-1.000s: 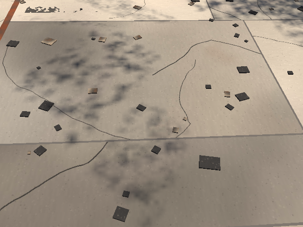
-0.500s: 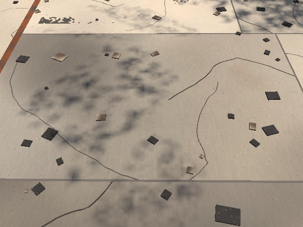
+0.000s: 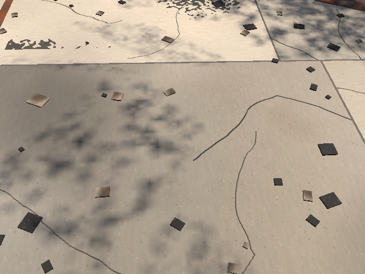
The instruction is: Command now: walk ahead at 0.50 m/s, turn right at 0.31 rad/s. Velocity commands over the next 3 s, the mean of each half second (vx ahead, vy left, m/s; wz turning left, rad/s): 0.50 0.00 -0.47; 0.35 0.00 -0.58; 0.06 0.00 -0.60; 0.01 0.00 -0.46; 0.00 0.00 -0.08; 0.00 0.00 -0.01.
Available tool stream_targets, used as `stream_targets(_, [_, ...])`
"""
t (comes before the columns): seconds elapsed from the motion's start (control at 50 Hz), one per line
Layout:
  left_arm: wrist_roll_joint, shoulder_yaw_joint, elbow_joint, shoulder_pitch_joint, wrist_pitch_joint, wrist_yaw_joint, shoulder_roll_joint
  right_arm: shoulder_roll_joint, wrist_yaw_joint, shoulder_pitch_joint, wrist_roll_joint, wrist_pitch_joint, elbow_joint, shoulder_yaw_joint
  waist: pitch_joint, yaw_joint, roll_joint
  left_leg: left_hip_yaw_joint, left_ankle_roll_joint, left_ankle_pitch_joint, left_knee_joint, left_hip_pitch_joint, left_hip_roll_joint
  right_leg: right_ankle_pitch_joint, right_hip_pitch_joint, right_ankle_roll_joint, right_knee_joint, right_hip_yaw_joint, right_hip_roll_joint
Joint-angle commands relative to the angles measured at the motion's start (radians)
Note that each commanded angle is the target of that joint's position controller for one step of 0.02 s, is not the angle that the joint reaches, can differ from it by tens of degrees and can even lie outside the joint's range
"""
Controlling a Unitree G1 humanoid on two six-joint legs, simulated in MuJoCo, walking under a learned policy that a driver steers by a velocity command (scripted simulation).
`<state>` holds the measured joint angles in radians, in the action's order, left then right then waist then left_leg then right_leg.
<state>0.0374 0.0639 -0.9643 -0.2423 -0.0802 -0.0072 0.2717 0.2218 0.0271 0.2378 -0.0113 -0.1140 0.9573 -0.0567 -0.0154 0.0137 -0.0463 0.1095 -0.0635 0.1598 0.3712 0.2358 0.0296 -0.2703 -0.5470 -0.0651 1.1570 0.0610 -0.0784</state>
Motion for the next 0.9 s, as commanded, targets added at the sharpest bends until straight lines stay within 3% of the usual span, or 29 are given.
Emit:
stream_targets(0.02, [-0.001,0.017,0.036,-0.045,0.019,-0.003,0.031,0.118,-0.013,0.009,-0.007,-0.019,-0.027,-0.024,0.013,-0.025,0.112,-0.183,-0.120,-0.201,-0.231,-0.093,-0.278,0.107,-0.129,0.007,-0.031,0.069,-0.057])
stream_targets(0.08, [-0.010,0.022,0.067,0.028,0.020,0.002,0.030,0.128,-0.031,0.030,-0.011,-0.014,-0.017,-0.026,-0.014,-0.014,0.098,-0.101,-0.109,-0.257,-0.246,-0.126,-0.274,0.241,-0.206,0.023,-0.162,0.082,-0.041])
stream_targets(0.16, [-0.018,0.013,0.114,0.150,0.016,0.023,0.010,0.141,-0.048,0.053,-0.004,-0.007,-0.014,-0.026,-0.051,0.020,0.094,0.008,-0.078,-0.263,-0.268,-0.148,-0.257,0.384,-0.178,0.021,-0.372,-0.004,-0.026])
stream_targets(0.26, [-0.016,-0.001,0.198,0.285,0.017,0.056,-0.010,0.163,-0.057,0.137,0.011,0.025,0.014,-0.035,-0.096,0.060,0.080,0.067,-0.073,-0.389,-0.192,-0.343,-0.317,0.293,-0.247,-0.007,-0.494,-0.083,-0.010])
stream_targets(0.32, [-0.013,0.014,0.230,0.256,0.020,0.075,0.023,0.202,-0.065,0.098,0.019,0.045,-0.008,-0.047,-0.043,0.006,0.129,0.113,-0.049,-0.797,-0.043,-0.376,-0.327,0.149,-0.100,-0.053,-0.512,-0.173,0.062])
stream_targets(0.34, [-0.011,0.028,0.225,0.192,0.022,0.076,0.051,0.218,-0.070,0.083,0.021,0.052,-0.017,-0.051,0.003,-0.036,0.156,0.122,-0.040,-0.954,0.062,-0.373,-0.325,0.097,-0.001,-0.074,-0.502,-0.199,0.101])
stream_targets(0.36, [-0.007,0.051,0.203,0.068,0.024,0.074,0.095,0.232,-0.071,0.060,0.023,0.059,-0.026,-0.054,0.071,-0.106,0.163,0.128,-0.024,-1.009,0.231,-0.335,-0.310,0.097,0.167,-0.104,-0.535,-0.205,0.137])
stream_targets(0.38, [-0.008,0.087,0.164,-0.095,0.028,0.058,0.163,0.231,-0.071,0.041,0.026,0.056,-0.040,-0.051,0.154,-0.192,0.124,0.137,0.014,-0.851,0.480,-0.184,-0.263,0.156,0.442,-0.147,-0.619,-0.139,0.140])
stream_targets(0.4, [-0.008,0.103,0.140,-0.168,0.036,0.035,0.251,0.132,-0.062,0.071,-0.014,0.040,-0.070,-0.023,0.222,-0.146,-0.112,0.118,0.050,-0.035,0.810,0.123,-0.158,0.233,0.705,-0.208,-0.608,0.201,-0.077])
stream_targets(0.42, [-0.023,0.098,0.176,-0.156,0.019,0.043,0.281,0.057,-0.040,0.135,0.012,-0.006,-0.123,0.006,0.388,-0.073,-0.214,-0.108,0.080,0.458,1.086,0.461,0.035,0.046,0.976,-0.427,-0.801,0.795,-0.276])
stream_targets(0.44, [-0.030,0.077,0.170,-0.171,0.014,0.044,0.195,0.153,-0.026,-0.009,0.052,-0.044,-0.145,-0.016,0.331,-0.137,-0.067,-0.222,0.051,0.384,1.106,0.576,-0.027,0.053,0.955,-0.354,-0.866,0.712,-0.244])
stream_targets(0.46, [-0.024,0.066,0.175,-0.114,0.005,0.041,0.147,0.162,-0.022,-0.062,0.064,-0.057,-0.164,-0.018,0.201,-0.115,-0.028,-0.206,0.028,0.285,1.034,0.606,-0.072,0.122,0.822,-0.306,-0.863,0.541,-0.204])
stream_targets(0.48, [-0.018,0.055,0.197,-0.029,-0.001,0.043,0.118,0.156,-0.032,-0.063,0.044,-0.056,-0.148,-0.021,0.131,-0.059,0.079,-0.202,0.031,0.215,0.944,0.534,-0.120,0.217,0.652,-0.267,-0.869,0.421,-0.156])
stream_targets(0.5, [-0.020,0.046,0.215,0.027,-0.002,0.041,0.090,0.167,-0.038,-0.053,0.023,-0.044,-0.144,-0.032,0.094,-0.023,0.084,-0.197,0.045,0.181,0.866,0.460,-0.145,0.301,0.526,-0.248,-0.882,0.341,-0.120])
stream_targets(0.52, [-0.027,0.039,0.224,0.042,-0.002,0.036,0.078,0.168,-0.038,-0.037,0.017,-0.027,-0.147,-0.038,0.085,0.003,0.065,-0.199,0.056,0.161,0.830,0.398,-0.161,0.336,0.449,-0.242,-0.904,0.306,-0.099])
stream_targets(0.56, [-0.023,0.043,0.226,0.027,-0.005,0.025,0.103,0.142,-0.041,-0.041,0.005,-0.004,-0.165,-0.037,0.066,0.018,0.047,-0.179,0.088,0.135,0.736,0.372,-0.163,0.402,0.367,-0.244,-0.927,0.260,-0.077])
stream_targets(0.6, [-0.022,0.052,0.225,-0.010,-0.005,0.009,0.139,0.126,-0.046,-0.112,-0.006,0.006,-0.196,-0.033,0.041,0.002,0.029,-0.158,0.115,0.041,0.612,0.392,-0.145,0.437,0.325,-0.235,-0.939,0.216,-0.053])
stream_targets(0.68, [-0.015,0.054,0.220,-0.072,0.009,-0.005,0.143,0.096,-0.038,-0.264,0.001,0.000,-0.245,-0.018,0.022,-0.059,-0.022,-0.146,0.118,-0.203,0.293,0.343,-0.078,0.339,0.300,-0.171,-0.914,0.173,0.008])
stream_targets(0.76, [-0.012,0.055,0.204,-0.123,0.033,-0.014,0.143,0.122,-0.023,-0.331,0.007,-0.010,-0.292,-0.021,0.028,-0.083,-0.059,-0.145,0.098,-0.250,0.140,0.268,-0.007,0.431,0.348,-0.117,-0.793,0.226,0.005])
stream_targets(0.8, [-0.014,0.055,0.217,-0.111,0.048,-0.025,0.137,0.151,-0.016,-0.305,0.007,-0.016,-0.295,-0.030,0.052,-0.063,-0.075,-0.166,0.078,-0.194,0.095,0.237,0.007,0.446,0.412,-0.098,-0.705,0.294,-0.010])
stream_targets(0.84, [-0.015,0.051,0.255,-0.041,0.054,-0.032,0.127,0.178,-0.018,-0.189,-0.005,-0.028,-0.271,-0.041,0.100,0.010,-0.087,-0.156,0.037,-0.260,0.009,0.093,-0.006,0.501,0.423,-0.053,-0.558,0.306,0.033])
stream_targets(0.86, [-0.026,0.036,0.289,-0.018,0.049,-0.030,0.083,0.226,-0.023,-0.078,-0.028,-0.032,-0.261,-0.051,0.221,0.054,-0.033,-0.241,-0.022,-0.503,0.059,-0.151,-0.136,0.391,0.323,-0.009,-0.353,0.265,0.088])
stream_targets(0.88, [-0.042,0.018,0.288,-0.185,0.046,-0.027,0.011,0.268,-0.030,-0.003,-0.046,-0.020,-0.262,-0.053,0.373,-0.002,0.217,-0.506,-0.169,-0.949,0.150,-0.489,-0.422,-0.332,0.067,0.057,-0.039,0.161,0.220])
stream_targets(0.9, [-0.016,0.020,0.289,-0.310,0.044,-0.017,0.098,0.260,-0.023,0.037,-0.009,0.002,-0.249,-0.057,0.514,-0.020,0.367,-0.770,-0.287,-0.723,0.125,-0.596,-0.561,-0.483,-0.071,0.079,0.174,0.145,0.188])
